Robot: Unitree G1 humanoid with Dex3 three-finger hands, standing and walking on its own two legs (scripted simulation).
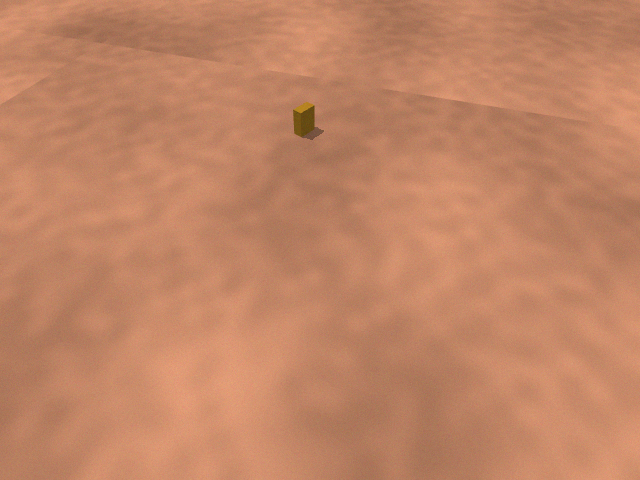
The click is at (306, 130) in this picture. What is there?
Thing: carton on end
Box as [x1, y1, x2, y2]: [293, 102, 314, 136]
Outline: 307,102 293,109 294,133 300,136 304,135 314,128 313,105
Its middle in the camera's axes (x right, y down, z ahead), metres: -0.09 -0.64 +2.14
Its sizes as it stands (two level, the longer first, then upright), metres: 0.107 0.054 0.146
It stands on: the floor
